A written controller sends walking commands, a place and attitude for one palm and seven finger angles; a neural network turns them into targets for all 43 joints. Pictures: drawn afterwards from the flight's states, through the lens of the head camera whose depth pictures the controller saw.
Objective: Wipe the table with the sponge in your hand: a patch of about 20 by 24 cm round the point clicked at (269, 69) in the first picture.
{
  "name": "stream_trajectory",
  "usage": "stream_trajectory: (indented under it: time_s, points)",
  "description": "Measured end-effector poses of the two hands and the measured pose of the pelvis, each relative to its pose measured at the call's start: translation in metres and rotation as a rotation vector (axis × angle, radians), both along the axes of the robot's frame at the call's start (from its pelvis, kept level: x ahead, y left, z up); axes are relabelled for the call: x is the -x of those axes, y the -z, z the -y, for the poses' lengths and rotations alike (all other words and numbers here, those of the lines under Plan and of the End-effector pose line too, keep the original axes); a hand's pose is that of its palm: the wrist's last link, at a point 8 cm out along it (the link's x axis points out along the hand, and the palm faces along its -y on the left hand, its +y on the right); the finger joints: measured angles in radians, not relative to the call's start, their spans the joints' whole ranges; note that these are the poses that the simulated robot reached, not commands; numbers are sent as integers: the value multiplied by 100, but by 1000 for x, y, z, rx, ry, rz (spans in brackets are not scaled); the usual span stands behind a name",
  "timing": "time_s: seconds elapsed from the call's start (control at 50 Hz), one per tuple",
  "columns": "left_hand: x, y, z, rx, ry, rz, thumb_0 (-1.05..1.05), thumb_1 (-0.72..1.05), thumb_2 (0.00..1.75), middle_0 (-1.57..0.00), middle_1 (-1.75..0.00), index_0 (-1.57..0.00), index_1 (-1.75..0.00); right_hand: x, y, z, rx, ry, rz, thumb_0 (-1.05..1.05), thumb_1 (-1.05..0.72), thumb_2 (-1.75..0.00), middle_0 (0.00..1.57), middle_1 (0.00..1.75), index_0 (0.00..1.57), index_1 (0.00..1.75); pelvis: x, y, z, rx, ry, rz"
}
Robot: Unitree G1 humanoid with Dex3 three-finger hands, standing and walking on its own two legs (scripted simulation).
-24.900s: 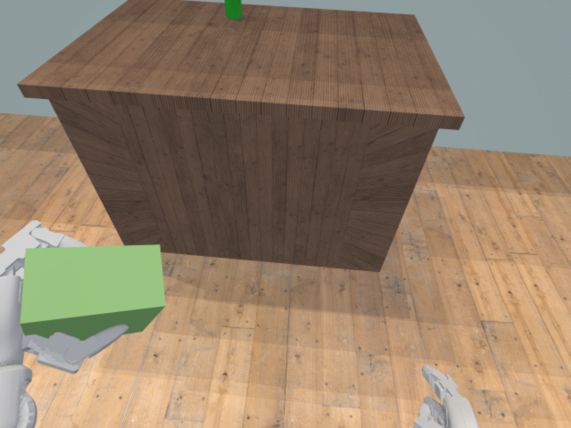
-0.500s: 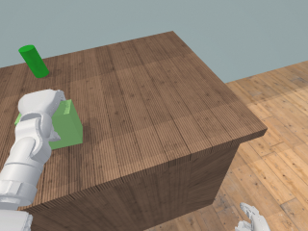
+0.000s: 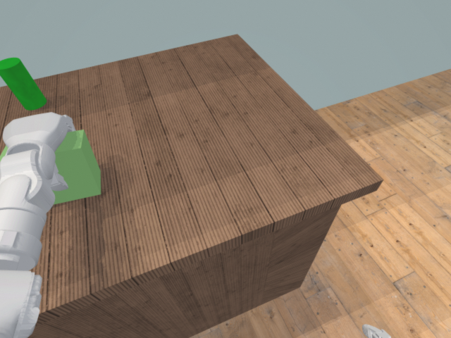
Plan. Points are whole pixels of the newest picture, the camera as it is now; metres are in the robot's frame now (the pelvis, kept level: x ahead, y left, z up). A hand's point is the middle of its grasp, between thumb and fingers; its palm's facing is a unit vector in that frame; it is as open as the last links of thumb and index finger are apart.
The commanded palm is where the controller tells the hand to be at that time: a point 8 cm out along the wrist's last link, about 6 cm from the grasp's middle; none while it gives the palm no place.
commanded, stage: wipe forward along the first lane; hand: left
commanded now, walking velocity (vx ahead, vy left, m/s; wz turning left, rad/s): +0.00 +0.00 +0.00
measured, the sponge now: (60, 176) +0.37 +0.35 +0.08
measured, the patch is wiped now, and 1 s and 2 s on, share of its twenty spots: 0.35 0.35 0.50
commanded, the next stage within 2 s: slide across to the middle lane in 0.14 s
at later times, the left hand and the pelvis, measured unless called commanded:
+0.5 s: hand (62, 141) +0.42 +0.34 +0.14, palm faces -0.07 +0.04 -1.00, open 10.3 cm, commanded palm +0.41 +0.31 +0.18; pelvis +0.01 +0.02 +0.00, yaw +1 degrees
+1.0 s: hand (96, 131) +0.45 +0.28 +0.13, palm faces -0.02 -0.01 -1.00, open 10.3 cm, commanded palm +0.42 +0.27 +0.19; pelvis +0.04 +0.02 +0.00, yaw +1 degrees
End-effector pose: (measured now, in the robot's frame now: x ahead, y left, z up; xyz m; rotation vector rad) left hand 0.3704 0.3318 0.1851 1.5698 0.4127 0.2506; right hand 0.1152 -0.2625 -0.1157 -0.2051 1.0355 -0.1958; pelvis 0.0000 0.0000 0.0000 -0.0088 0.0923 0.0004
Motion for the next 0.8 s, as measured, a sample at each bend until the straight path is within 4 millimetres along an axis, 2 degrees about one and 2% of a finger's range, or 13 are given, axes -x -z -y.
stream_trajectory:
  time_s: [0.12, 0.3, 0.5, 0.62, 0.8]
  points:
    - [-2, 1, -2, -2, 16, 10, 1, -53, 103, -71, -129, -74, -131, 7, 3, -2, -3, 13, -28, 1, -91, -89, 20, 30, 20, 30, -1, 0, -5, 2, 3, -9]
    - [-15, -1, -10, -16, 0, 4, 1, -53, 103, -71, -129, -74, -131, 5, 2, -12, -9, 6, -26, 1, -91, -89, 20, 30, 20, 30, 1, 0, -9, 4, -4, -24]
    - [-32, -6, 6, -30, 55, 30, 1, -53, 103, -70, -130, -73, -131, -1, 3, -23, -18, 4, -26, 1, -91, -89, 20, 30, 20, 30, -7, -1, -16, 6, -13, -27]
    - [-46, -6, 25, -6, 77, 69, 0, -53, 103, -70, -130, -73, -131, -19, 2, -33, -38, -14, -7, 1, -91, -89, 20, 30, 20, 30, -16, -2, -20, 5, -13, -26]
    - [-58, -2, 50, 25, 69, 103, 0, -52, 103, -70, -130, -73, -131, -62, -5, -47, -77, -62, 74, 1, -91, -89, 20, 30, 20, 30, -29, -3, -22, 2, -2, -22]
